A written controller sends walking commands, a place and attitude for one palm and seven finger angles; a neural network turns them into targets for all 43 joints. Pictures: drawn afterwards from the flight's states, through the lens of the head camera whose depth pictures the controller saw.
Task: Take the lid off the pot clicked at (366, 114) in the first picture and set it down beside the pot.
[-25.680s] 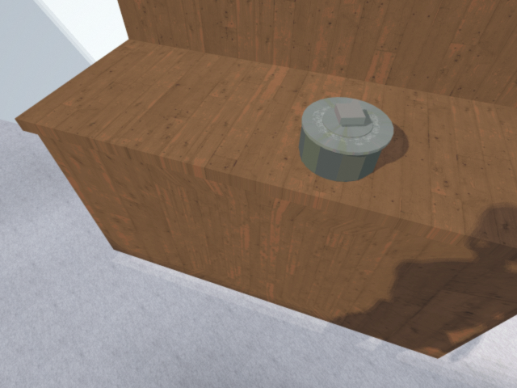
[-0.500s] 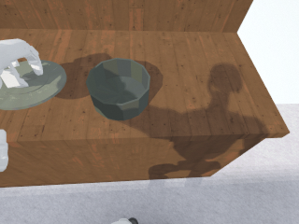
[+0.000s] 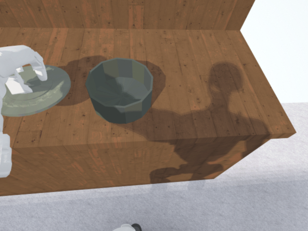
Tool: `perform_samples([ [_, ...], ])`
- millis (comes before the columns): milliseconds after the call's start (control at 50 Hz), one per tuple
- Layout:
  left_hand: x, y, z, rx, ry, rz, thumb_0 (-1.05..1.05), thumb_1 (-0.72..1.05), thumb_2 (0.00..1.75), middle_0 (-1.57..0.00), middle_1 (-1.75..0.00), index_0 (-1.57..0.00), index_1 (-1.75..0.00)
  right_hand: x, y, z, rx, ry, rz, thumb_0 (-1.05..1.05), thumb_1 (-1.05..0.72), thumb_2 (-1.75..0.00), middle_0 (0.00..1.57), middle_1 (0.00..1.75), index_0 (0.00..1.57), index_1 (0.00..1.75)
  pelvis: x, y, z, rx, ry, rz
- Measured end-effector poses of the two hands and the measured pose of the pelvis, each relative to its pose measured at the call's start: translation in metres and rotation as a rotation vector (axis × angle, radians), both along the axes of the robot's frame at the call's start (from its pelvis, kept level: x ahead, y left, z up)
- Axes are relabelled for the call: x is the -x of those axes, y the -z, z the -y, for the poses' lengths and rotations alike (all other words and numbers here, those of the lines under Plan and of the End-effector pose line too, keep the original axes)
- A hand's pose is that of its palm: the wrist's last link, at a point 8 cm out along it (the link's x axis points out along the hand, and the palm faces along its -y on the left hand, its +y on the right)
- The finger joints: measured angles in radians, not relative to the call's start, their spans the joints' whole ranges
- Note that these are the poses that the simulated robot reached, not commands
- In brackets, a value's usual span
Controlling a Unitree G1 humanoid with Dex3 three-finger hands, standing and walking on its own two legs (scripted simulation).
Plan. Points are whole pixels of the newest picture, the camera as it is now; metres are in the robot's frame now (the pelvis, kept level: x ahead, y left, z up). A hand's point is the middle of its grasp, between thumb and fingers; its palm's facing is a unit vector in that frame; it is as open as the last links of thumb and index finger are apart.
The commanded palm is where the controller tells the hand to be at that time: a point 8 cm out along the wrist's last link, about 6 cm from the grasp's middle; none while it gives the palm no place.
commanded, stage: lower the lid onto the table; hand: left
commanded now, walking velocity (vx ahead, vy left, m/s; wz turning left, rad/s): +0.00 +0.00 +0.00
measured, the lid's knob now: (26, 79) +0.49 +0.32 +0.08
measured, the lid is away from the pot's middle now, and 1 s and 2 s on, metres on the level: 0.24 0.24 0.25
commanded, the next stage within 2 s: open the fingers wide in 1.10 s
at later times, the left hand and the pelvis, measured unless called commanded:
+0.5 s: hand (25, 93) +0.46 +0.32 +0.06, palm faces -0.53 -0.12 -0.84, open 7.8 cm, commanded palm +0.51 +0.31 +0.13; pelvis +0.00 +0.00 -0.01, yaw +0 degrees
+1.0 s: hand (31, 93) +0.47 +0.31 +0.04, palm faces -0.51 -0.13 -0.85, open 7.7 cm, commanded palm +0.52 +0.31 +0.09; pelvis -0.01 +0.01 -0.02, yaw -1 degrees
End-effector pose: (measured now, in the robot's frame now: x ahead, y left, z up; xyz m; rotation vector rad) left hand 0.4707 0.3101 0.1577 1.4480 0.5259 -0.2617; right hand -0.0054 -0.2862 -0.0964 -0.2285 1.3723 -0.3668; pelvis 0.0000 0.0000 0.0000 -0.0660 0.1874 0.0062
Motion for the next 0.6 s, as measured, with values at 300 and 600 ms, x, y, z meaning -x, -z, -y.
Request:
perform_samples([
  [300, -0.001, 0.022, -0.002, 0.003, -0.001, -0.021, 0.02, 0.15, 0.93, -0.5, -0.89, -0.66, -0.97, 0.005, 0.001, -0.002, 0.012, 0.011, -0.005, 0.0, -0.91, -0.9, 0.21, 0.3, 0.21, 0.3, 0.0, 0.003, -0.001, 0.005, 0.007, -0.025],
  [600, 0.001, 0.047, -0.007, 0.02, 0.017, -0.055, 0.02, 0.15, 0.93, -0.5, -0.88, -0.66, -0.97, 0.008, 0.002, 0.002, 0.047, 0.009, -0.034, 0.0, -0.91, -0.9, 0.21, 0.3, 0.21, 0.3, 0.001, 0.009, -0.001, 0.013, 0.008, -0.051],
])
